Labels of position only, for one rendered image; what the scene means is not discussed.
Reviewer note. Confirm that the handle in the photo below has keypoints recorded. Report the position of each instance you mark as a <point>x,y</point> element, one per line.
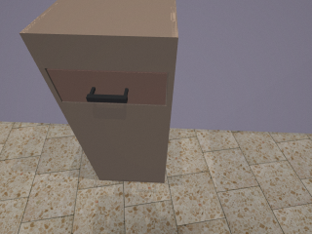
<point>92,97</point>

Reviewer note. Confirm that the drawer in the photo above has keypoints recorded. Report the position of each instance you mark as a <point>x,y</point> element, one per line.
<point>144,87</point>

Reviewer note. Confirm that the cabinet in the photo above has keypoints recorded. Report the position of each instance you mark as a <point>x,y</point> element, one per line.
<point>122,141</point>

